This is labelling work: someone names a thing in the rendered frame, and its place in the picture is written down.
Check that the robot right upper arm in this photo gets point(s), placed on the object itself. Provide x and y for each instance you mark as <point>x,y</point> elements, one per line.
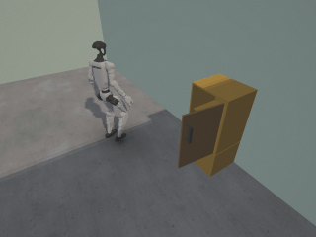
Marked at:
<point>111,72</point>

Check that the robot torso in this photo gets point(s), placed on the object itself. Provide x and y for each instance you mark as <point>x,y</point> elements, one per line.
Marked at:
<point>101,76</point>

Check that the right robot forearm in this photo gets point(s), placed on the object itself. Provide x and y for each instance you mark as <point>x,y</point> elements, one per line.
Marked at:
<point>119,90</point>

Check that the humanoid robot head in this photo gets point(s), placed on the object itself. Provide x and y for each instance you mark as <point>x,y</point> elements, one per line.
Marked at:
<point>98,45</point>

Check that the handle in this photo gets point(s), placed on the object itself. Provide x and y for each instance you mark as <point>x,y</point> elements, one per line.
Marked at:
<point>190,134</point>

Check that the left robot forearm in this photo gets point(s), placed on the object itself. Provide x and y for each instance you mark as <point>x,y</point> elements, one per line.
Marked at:
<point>94,85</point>

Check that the robot left upper arm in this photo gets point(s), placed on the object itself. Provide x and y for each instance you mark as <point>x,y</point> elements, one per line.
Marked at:
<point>90,71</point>

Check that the robot right hand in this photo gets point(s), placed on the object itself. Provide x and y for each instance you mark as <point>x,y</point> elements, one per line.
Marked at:
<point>128,99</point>

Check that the cupboard door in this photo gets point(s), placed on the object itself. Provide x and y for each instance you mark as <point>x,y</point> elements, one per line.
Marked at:
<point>205,124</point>

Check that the robot left hand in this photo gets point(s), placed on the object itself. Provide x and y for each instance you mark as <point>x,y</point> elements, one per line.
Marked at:
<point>96,93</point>

